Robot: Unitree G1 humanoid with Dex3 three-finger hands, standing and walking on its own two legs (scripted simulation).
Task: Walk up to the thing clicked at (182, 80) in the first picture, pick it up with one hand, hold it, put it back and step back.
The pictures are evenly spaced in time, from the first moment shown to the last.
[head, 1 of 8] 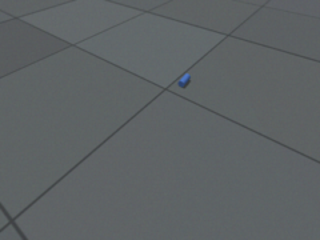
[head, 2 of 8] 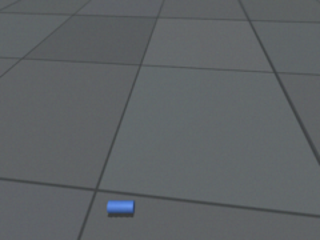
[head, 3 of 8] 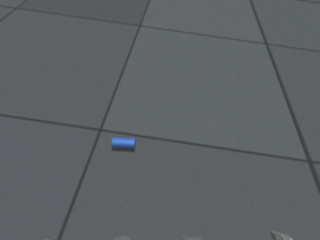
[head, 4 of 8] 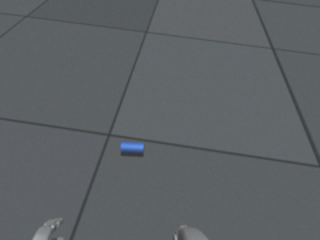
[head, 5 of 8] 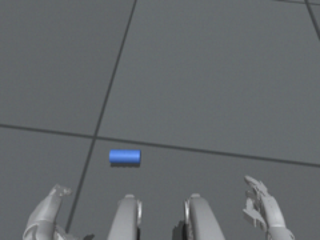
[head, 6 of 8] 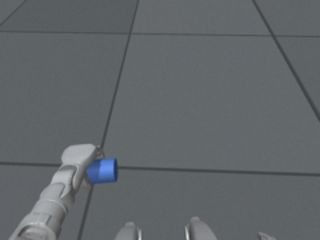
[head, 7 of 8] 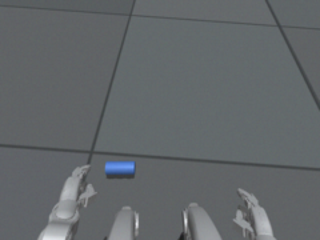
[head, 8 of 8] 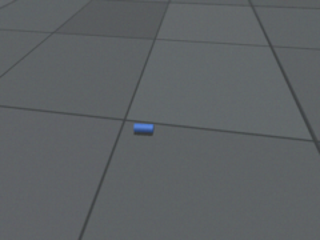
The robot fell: no
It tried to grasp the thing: yes
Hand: left
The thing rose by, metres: 0.68
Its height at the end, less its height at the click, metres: +0.00
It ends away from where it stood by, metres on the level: 0.01
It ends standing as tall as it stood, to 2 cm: yes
